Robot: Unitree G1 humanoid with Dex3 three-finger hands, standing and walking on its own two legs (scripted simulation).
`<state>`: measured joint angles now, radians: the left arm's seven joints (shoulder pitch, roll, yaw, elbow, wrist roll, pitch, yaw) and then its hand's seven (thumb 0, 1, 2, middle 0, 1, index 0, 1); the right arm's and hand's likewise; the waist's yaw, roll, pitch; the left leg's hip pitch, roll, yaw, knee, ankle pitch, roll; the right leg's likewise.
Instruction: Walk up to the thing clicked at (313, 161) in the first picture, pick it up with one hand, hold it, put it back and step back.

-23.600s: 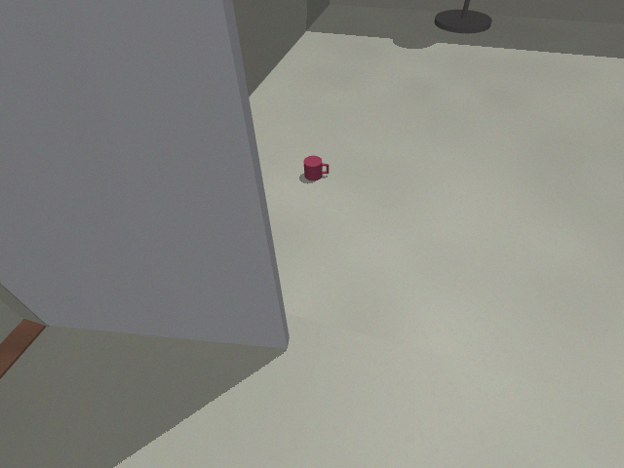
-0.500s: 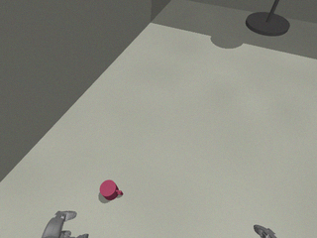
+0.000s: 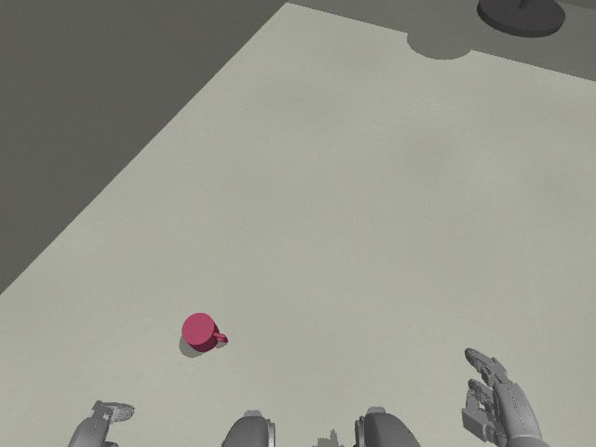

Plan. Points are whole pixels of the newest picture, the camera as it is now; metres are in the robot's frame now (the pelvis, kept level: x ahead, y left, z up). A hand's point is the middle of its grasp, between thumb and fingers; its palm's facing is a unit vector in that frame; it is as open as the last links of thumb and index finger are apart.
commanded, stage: rise first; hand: left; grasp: from above
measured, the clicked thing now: (206, 334) +0.44 +0.30 -0.65
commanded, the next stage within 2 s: none
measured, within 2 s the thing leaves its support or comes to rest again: neither
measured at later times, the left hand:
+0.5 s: hand (147, 399) +0.23 +0.31 -0.30, palm faces -0.43 -0.49 -0.76, open 13.9 cm
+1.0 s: hand (163, 359) +0.33 +0.34 -0.44, palm faces -0.49 -0.14 -0.86, open 14.0 cm
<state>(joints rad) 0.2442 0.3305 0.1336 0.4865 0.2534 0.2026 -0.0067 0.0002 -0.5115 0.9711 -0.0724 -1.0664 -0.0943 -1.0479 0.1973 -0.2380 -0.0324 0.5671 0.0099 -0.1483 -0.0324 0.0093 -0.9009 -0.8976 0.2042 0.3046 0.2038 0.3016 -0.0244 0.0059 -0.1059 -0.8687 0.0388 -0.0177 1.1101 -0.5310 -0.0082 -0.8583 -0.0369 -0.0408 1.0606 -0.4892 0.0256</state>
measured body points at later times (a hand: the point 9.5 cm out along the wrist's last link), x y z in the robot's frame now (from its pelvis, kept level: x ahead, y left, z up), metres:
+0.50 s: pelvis -0.05 -0.01 -0.18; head +0.13 +0.00 +0.23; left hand +0.25 +0.33 -0.26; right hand +0.14 -0.28 -0.29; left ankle +0.00 +0.12 -0.66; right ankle +0.01 -0.14 -0.66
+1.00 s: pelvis -0.09 +0.01 -0.31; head +0.14 +0.05 +0.07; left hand +0.35 +0.35 -0.39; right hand -0.03 -0.29 -0.42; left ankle +0.00 +0.12 -0.66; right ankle +0.01 -0.14 -0.66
